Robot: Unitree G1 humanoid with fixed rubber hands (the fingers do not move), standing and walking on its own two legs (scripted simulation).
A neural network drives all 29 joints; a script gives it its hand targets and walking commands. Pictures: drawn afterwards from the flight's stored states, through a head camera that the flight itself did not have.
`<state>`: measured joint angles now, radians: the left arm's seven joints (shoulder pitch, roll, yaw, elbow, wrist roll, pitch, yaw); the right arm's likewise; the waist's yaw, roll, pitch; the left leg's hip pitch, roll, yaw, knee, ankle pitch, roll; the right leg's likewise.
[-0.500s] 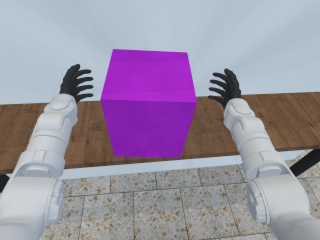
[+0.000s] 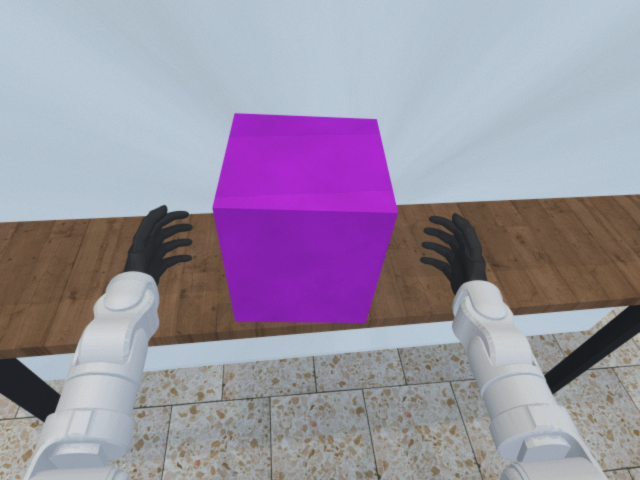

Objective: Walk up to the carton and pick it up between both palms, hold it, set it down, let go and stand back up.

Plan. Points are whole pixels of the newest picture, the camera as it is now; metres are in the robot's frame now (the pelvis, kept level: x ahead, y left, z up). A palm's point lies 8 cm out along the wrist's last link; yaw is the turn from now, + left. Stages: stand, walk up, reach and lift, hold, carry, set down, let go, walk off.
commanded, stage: set down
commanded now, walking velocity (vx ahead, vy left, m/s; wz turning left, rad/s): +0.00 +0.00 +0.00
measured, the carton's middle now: (303, 223) +0.47 +0.02 +0.04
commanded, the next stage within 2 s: let go in 1.56 s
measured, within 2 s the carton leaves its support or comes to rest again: neither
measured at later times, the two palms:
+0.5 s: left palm (136, 359) +0.26 +0.22 +0.02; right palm (473, 358) +0.26 -0.19 +0.02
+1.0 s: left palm (129, 411) +0.21 +0.23 -0.03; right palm (476, 411) +0.22 -0.20 -0.03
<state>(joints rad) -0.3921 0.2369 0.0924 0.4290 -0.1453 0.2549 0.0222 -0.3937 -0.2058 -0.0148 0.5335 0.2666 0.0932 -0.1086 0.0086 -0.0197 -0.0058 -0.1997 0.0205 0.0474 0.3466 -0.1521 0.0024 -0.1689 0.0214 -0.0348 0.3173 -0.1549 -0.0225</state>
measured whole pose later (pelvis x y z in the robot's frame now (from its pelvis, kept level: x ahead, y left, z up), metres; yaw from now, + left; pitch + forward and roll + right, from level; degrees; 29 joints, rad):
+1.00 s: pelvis +0.03 +0.00 +0.00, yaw -1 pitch -2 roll +0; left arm 0.24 0.22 -0.01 0.29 -0.10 0.04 0.03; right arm 0.24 -0.16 0.00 0.41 0.12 -0.10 0.00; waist 0.04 -0.01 0.02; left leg -0.08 0.01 0.05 0.31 -0.19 0.00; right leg -0.05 0.02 0.00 0.28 -0.18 -0.02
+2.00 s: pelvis +0.02 +0.00 +0.00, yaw -1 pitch -4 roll +0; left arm 0.17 0.21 0.00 0.53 0.00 0.13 0.01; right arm 0.18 -0.18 -0.03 0.75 -0.02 -0.21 0.02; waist 0.02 -0.02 0.08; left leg -0.09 0.02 0.06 0.37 -0.21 0.00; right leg -0.07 0.03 0.00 0.34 -0.21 -0.03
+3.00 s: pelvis +0.00 +0.02 -0.01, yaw -8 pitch +0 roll +0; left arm 0.38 0.17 0.03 0.87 0.03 -0.02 0.02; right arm 0.38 -0.20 -0.05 0.99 -0.03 0.01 -0.01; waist -0.01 0.01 -0.04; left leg -0.22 0.03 0.16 0.45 -0.23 0.03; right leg -0.26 0.04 0.10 0.46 -0.20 0.00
